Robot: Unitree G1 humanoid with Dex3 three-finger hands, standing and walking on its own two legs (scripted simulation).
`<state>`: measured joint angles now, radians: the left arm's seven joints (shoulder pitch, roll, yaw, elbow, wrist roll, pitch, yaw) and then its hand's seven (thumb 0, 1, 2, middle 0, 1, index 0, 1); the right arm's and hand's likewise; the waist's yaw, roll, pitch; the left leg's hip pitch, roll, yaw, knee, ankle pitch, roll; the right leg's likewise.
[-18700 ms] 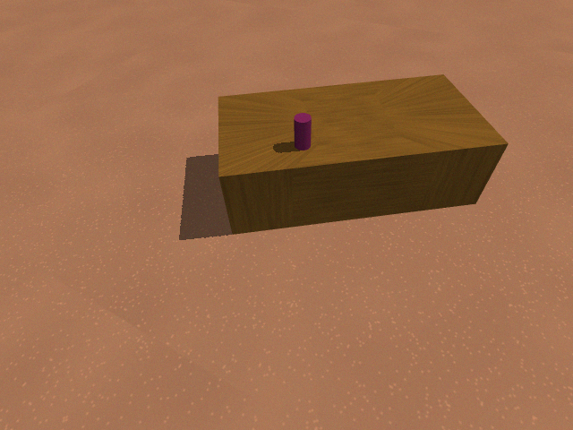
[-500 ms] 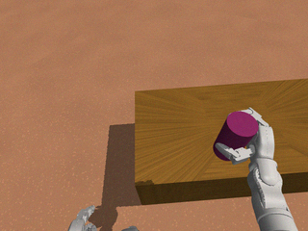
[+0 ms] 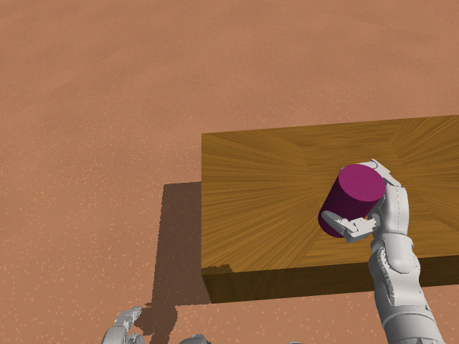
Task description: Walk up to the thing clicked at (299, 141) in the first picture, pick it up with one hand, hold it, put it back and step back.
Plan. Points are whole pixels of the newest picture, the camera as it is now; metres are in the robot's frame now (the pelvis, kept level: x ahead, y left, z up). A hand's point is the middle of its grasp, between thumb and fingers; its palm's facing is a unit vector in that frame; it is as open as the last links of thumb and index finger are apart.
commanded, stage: crouch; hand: right
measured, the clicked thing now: (347, 203) +0.34 -0.17 +0.06
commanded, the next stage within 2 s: lower in 1.14 s
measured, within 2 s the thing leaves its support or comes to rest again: neither
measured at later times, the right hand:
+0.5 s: hand (327, 200) +0.43 -0.19 -0.09, palm faces +0.18 +0.98 +0.00, open 10.1 cm
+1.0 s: hand (323, 202) +0.47 -0.21 -0.16, palm faces +0.20 +0.98 -0.01, open 10.1 cm
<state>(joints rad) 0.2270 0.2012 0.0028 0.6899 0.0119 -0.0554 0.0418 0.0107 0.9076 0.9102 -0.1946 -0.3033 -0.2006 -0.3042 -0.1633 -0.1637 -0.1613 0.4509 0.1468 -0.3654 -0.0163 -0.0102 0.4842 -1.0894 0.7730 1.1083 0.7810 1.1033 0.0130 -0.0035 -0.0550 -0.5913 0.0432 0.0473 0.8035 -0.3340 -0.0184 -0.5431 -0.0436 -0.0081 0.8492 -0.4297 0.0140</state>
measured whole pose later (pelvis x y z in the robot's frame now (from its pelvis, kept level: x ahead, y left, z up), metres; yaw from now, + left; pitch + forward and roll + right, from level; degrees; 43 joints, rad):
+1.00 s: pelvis -0.06 -0.01 -0.19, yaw +1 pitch +33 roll +3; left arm 0.23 0.26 -0.01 0.68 0.08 -0.03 -0.02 0.01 0.91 0.91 -0.20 -0.30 -0.20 -0.30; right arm -0.90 -0.45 -0.46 1.11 0.03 -0.54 0.05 -0.01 0.48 -1.10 0.76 1.12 0.77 1.12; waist 0.17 -0.01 -0.16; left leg -1.67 0.06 0.04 1.61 -0.52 -0.02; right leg -1.64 -0.04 0.04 1.71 -0.65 0.00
